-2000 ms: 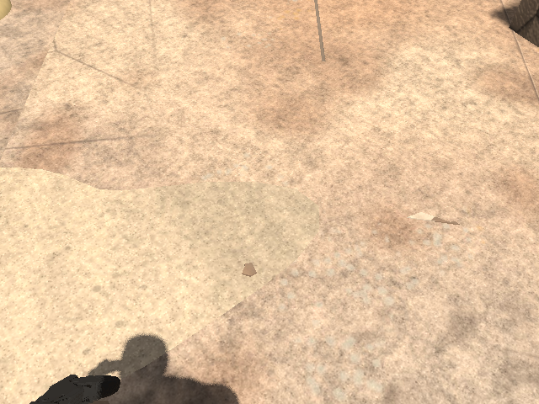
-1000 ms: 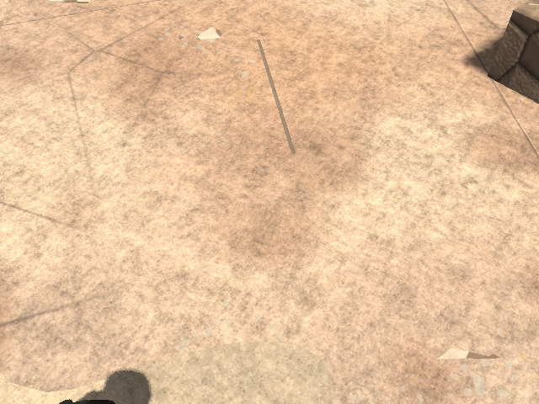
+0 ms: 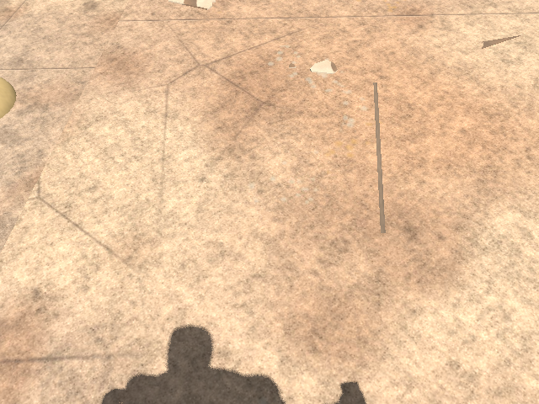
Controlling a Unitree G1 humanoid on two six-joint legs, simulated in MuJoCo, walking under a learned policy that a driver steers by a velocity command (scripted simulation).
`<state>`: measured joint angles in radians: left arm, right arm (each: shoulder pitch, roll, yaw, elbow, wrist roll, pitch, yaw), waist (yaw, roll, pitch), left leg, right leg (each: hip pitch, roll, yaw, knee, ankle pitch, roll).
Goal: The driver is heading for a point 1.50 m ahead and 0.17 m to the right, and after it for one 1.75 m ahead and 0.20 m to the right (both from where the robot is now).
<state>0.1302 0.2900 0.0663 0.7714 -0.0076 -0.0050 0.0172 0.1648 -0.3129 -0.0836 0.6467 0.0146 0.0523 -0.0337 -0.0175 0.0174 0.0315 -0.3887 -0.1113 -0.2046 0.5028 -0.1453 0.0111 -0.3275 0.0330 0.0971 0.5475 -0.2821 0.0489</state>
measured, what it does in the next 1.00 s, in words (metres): steps on the spot, turning right: left foot, then right foot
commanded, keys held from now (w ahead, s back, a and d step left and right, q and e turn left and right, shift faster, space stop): q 0.12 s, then no key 0.02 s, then e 0.86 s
